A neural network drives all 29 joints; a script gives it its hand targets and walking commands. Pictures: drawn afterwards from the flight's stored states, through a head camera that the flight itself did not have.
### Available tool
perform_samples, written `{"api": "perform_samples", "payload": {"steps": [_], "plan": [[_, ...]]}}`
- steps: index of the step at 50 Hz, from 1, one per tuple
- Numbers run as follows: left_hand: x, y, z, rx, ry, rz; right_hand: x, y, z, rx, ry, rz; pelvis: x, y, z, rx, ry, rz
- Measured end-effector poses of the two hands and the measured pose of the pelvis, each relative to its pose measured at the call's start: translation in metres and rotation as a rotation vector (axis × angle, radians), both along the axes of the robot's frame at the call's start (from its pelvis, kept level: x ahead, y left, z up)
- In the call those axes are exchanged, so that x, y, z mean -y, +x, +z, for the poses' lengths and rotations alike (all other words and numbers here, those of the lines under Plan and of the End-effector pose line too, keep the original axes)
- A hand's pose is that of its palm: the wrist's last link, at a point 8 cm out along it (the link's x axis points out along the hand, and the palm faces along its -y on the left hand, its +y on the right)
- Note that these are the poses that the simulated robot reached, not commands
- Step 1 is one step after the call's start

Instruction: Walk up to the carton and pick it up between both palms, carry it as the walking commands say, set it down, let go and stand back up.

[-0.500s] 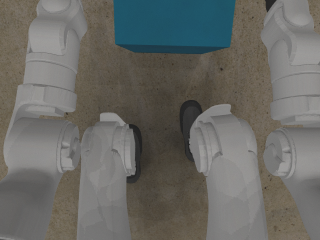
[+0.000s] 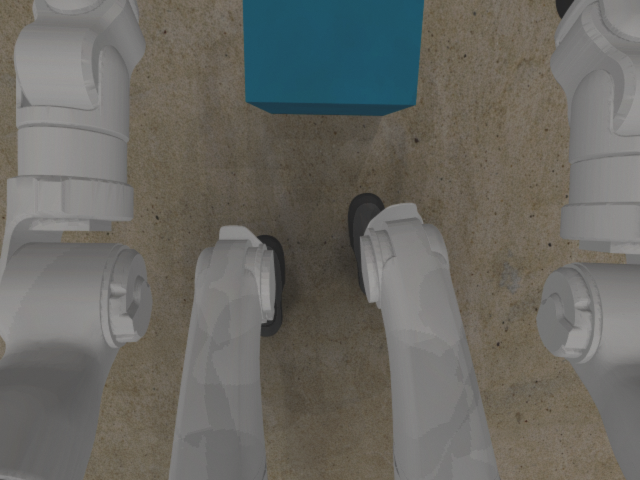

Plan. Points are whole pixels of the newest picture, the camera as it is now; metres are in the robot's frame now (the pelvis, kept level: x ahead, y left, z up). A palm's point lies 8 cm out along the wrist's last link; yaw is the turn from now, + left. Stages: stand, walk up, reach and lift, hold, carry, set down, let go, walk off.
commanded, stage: set down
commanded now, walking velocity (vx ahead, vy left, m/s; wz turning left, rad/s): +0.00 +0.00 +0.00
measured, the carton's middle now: (330, 32) +0.55 -0.06 -0.39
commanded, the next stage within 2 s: let go in 0.50 s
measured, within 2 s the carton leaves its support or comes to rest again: neither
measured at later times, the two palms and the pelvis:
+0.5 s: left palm out of the picture +0.57 +0.14 +0.01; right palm out of the picture +0.51 -0.26 +0.00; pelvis +0.01 -0.01 +0.12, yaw -1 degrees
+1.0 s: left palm out of the picture +0.43 +0.16 +0.07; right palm out of the picture +0.37 -0.26 +0.07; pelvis +0.06 -0.01 +0.19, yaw -2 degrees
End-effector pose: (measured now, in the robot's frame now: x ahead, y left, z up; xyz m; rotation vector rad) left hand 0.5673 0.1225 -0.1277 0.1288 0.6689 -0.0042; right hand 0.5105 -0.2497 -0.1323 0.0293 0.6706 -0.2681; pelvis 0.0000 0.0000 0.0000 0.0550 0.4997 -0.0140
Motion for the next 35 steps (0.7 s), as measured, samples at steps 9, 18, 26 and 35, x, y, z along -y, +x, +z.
{"api": "perform_samples", "payload": {"steps": [9,18,26,35], "plan": [[-0.007,0.001,0.058,0.004,0.009,-0.002,0.005,-0.001,0.055,-0.011,-0.013,0.008,0.003,0.001,0.047,0.023,0.005,-0.009],[-0.007,0.003,0.114,0.012,0.0,-0.024,0.002,0.003,0.113,0.015,-0.015,0.027,0.006,0.005,0.094,0.048,0.009,-0.014],[-0.014,0.0,0.134,-0.024,0.016,-0.006,0.006,0.001,0.13,-0.039,-0.036,0.013,0.007,0.011,0.127,0.065,-0.003,-0.01],[-0.015,-0.029,0.129,-0.053,0.054,0.006,-0.005,-0.021,0.131,-0.082,-0.072,0.112,0.006,0.022,0.142,0.081,-0.011,-0.006]]}}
